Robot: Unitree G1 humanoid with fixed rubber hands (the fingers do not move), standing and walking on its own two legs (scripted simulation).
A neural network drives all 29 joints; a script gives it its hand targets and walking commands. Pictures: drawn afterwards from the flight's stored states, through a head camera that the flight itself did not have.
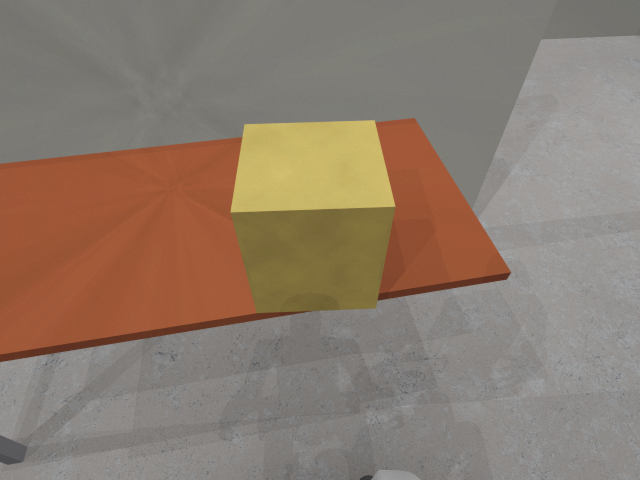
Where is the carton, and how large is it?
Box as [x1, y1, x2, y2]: [230, 120, 394, 312]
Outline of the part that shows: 374,120 244,125 230,212 257,312 375,307 394,211 394,202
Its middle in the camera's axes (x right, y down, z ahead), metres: -0.01 -0.03 +0.65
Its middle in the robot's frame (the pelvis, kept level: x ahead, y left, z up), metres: +0.49 +0.02 +0.00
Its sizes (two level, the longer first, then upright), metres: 0.210 0.200 0.250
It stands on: a table, 0.65 m high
